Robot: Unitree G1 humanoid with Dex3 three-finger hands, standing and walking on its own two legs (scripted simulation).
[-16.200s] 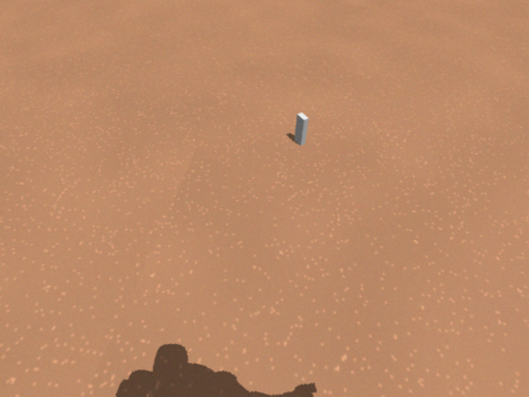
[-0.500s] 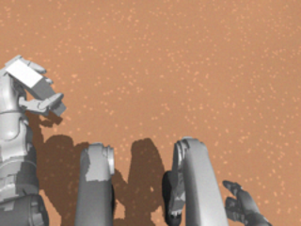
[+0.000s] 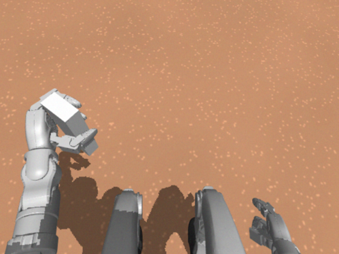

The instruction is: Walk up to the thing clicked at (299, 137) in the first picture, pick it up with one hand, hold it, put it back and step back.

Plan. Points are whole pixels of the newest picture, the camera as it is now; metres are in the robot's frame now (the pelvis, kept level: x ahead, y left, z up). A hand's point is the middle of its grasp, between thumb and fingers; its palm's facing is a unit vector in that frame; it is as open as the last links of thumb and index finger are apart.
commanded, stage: hold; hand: left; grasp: from the side
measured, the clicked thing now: (74, 128) +0.38 +0.22 +0.01
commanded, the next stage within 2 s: crouch in 1.68 s
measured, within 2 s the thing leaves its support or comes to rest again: neither
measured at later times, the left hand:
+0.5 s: hand (63, 96) +0.38 +0.19 +0.14, palm faces +0.18 -0.98 -0.05, open 8.8 cm
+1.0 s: hand (61, 67) +0.40 +0.18 +0.19, palm faces +0.19 -0.98 -0.03, open 8.8 cm
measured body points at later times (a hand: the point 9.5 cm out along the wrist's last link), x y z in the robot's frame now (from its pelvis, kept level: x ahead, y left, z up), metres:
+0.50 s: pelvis +0.03 +0.00 +0.11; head +0.11 +0.02 +0.55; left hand +0.36 +0.24 +0.15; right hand +0.17 -0.25 +0.01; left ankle +0.06 +0.11 -0.52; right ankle +0.08 -0.15 -0.52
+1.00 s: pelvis +0.05 -0.01 +0.15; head +0.12 +0.01 +0.60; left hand +0.38 +0.23 +0.20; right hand +0.19 -0.25 +0.04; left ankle +0.06 +0.11 -0.52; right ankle +0.08 -0.15 -0.52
